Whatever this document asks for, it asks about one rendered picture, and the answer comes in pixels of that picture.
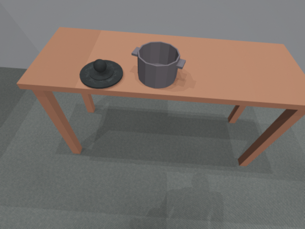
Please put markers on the pot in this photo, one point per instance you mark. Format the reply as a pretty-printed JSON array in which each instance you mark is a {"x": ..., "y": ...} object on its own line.
[{"x": 158, "y": 63}]

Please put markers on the lid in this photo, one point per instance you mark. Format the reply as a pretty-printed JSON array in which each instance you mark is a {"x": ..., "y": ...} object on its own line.
[{"x": 93, "y": 79}]

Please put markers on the knob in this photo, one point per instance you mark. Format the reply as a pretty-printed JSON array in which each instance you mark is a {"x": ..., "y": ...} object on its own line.
[{"x": 99, "y": 65}]

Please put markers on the table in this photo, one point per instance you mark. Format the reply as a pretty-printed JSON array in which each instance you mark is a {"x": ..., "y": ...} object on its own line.
[{"x": 216, "y": 71}]

